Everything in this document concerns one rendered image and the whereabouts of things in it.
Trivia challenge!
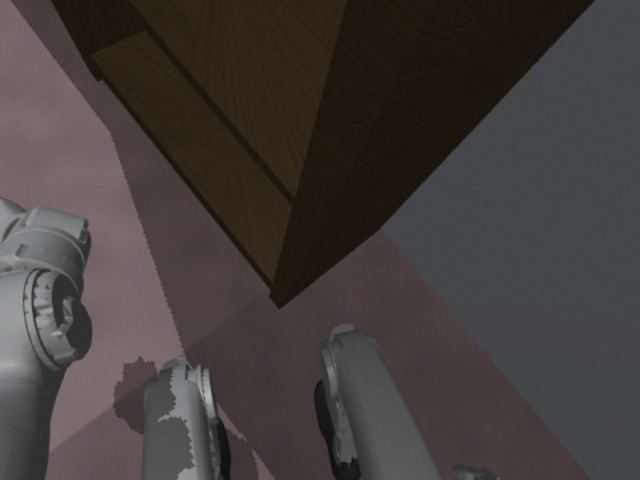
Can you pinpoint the left robot arm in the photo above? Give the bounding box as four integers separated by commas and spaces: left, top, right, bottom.
0, 206, 92, 480

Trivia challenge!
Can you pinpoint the left robot hand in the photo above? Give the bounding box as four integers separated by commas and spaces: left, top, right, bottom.
0, 197, 26, 226

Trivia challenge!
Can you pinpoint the bookshelf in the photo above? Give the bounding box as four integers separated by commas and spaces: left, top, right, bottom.
51, 0, 595, 309

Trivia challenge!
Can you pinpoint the right robot hand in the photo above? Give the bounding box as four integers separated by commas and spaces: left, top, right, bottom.
453, 464, 499, 480

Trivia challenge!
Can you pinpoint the right robot foot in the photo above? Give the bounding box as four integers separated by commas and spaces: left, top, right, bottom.
314, 380, 361, 480

